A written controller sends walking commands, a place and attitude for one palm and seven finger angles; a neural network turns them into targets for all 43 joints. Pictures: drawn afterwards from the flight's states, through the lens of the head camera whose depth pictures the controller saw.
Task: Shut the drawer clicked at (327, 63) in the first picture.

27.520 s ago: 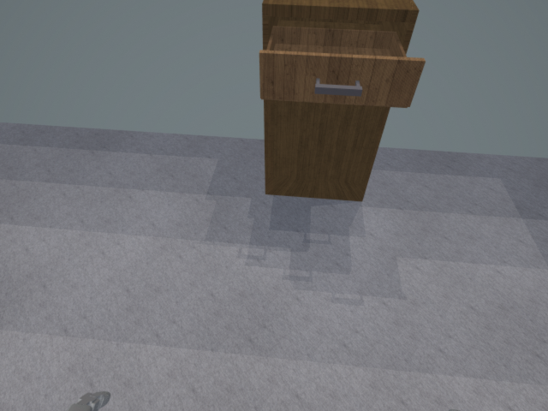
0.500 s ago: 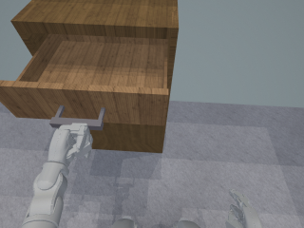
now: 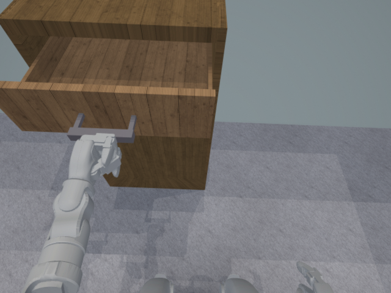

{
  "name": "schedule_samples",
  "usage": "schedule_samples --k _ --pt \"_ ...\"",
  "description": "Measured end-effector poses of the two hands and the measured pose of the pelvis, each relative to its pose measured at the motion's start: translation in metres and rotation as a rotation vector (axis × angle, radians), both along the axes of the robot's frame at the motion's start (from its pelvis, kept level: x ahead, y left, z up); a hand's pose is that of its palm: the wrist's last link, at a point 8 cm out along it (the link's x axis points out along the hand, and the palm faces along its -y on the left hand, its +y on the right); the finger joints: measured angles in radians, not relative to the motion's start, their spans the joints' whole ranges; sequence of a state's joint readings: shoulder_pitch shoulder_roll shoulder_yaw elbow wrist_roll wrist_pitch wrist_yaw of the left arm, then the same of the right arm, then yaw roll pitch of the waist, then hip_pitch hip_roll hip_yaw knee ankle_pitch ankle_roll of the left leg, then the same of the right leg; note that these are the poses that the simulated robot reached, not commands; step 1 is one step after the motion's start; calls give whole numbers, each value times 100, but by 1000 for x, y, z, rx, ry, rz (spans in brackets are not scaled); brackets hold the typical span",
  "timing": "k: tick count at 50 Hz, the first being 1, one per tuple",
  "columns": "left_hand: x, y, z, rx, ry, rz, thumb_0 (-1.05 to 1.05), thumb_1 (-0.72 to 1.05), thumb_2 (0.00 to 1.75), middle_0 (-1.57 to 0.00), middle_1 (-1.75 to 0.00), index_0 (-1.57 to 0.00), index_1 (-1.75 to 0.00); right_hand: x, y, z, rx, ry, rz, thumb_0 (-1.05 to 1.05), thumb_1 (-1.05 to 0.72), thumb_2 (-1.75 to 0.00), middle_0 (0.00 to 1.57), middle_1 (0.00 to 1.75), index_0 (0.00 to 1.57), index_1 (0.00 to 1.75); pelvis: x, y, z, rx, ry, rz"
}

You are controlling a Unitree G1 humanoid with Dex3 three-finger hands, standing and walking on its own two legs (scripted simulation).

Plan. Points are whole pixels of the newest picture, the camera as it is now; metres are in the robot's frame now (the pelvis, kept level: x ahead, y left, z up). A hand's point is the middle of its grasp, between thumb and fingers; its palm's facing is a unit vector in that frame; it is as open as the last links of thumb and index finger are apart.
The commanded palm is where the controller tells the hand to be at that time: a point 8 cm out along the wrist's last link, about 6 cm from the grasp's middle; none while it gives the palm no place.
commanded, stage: push the drawer shut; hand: left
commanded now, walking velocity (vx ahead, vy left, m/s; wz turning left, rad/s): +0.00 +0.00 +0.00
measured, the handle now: (104, 127) +0.44 +0.20 +0.07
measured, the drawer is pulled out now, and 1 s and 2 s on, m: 0.17 0.04 0.00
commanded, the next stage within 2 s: pull the fist back off the drawer in 1.54 s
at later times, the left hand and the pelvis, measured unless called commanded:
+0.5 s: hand (125, 130) +0.44 +0.16 +0.05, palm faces -0.01 -1.00 -0.05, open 3.7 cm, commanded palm +0.43 +0.21 +0.06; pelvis +0.00 +0.00 -0.01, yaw -1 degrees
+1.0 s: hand (130, 111) +0.50 +0.16 +0.05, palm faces -0.01 -1.00 -0.04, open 3.7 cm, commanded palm +0.49 +0.20 +0.06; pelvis +0.00 +0.00 -0.01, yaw -2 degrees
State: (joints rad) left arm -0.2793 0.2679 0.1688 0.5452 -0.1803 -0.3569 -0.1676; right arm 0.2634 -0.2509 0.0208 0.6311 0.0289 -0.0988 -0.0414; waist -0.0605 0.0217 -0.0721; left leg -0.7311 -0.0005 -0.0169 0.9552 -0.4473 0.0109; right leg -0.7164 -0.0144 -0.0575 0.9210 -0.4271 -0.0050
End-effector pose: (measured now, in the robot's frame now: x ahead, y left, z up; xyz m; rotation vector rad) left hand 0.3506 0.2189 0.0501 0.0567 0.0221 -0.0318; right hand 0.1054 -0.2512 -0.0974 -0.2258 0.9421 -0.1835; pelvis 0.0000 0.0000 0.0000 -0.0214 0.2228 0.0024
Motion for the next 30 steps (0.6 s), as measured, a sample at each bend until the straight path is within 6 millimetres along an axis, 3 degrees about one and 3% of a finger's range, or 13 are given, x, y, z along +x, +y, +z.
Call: schedule_samples --k 12,30 --pt "35 -2 1 -2 11 11 3 89 90 -140 -160 -155 -160 -19 -4 -6 -3 76 -27 1 -90 -89 20 30 20 30 -1 -1 -2 -1 23 -2" --pt "81 -5 1 -9 20 24 4 89 90 -140 -160 -153 -160 -65 -13 -15 -6 219 -93 1 -90 -89 20 30 20 30 -1 -4 -7 -2 68 -16"
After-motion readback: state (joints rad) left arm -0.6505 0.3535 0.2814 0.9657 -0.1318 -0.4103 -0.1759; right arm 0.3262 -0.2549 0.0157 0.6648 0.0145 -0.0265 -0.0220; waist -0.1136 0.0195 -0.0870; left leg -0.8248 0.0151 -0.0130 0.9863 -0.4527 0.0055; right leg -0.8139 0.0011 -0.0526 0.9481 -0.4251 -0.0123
